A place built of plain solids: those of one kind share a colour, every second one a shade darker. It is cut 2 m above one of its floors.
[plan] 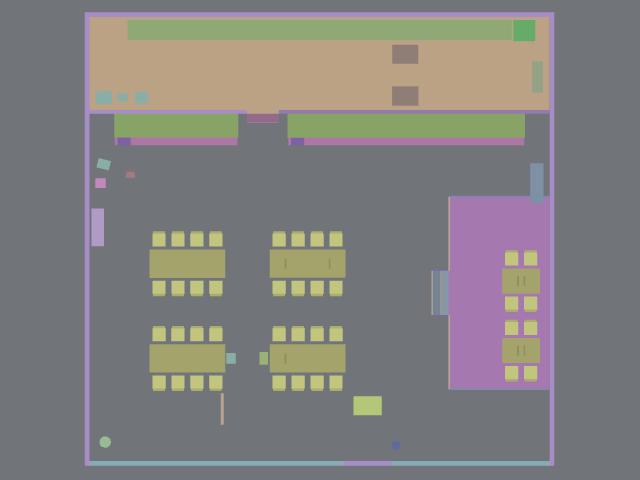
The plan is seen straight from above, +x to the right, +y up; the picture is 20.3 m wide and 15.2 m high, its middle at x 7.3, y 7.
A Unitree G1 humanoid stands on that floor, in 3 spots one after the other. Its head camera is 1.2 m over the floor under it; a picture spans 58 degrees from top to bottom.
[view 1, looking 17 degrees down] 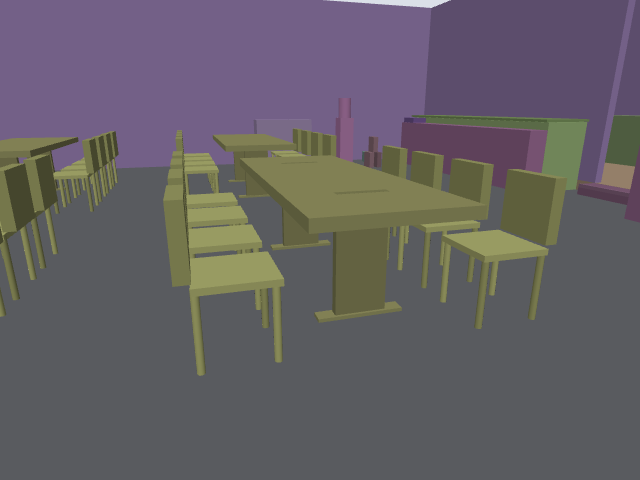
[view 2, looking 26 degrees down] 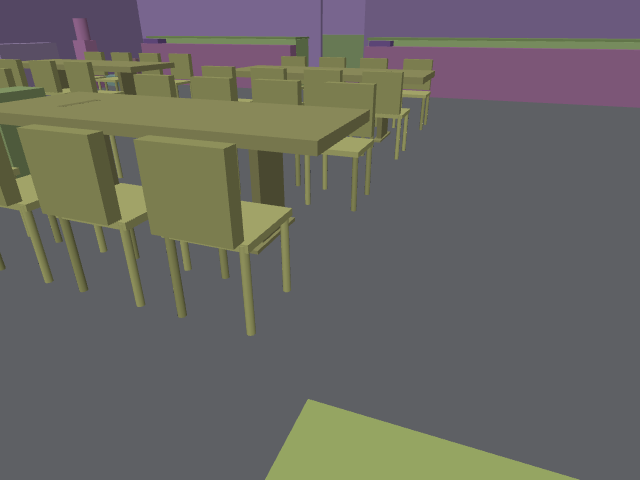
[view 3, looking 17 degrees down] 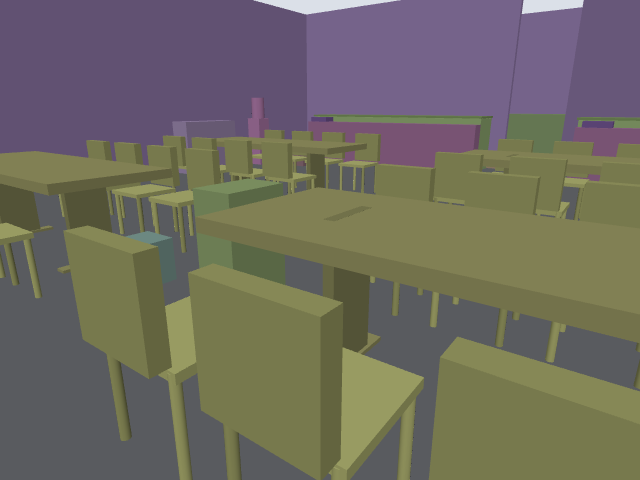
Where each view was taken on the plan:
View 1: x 9.83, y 5.33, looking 163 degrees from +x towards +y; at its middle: ground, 4.10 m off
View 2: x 8.81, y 1.00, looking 111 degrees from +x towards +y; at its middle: ground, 2.74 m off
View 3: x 7.21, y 1.65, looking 126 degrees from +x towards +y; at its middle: meeting_table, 1.54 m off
